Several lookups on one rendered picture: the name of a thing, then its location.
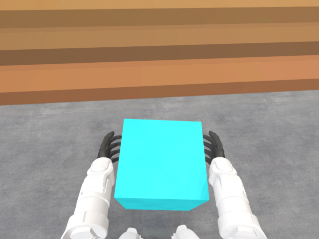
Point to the right robot thigh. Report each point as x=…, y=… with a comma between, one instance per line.
x=184, y=234

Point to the carton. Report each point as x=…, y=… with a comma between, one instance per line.
x=161, y=165

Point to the robot right shin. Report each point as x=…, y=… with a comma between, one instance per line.
x=181, y=227

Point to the right robot forearm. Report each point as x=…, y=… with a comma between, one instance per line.
x=235, y=215

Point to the robot right hand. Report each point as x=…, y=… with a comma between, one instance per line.
x=215, y=147

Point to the left robot forearm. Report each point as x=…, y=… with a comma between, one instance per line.
x=90, y=216

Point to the robot left hand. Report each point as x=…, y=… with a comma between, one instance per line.
x=106, y=147

